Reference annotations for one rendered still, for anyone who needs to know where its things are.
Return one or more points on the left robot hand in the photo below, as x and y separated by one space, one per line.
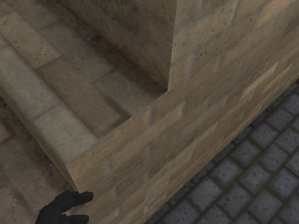
52 213

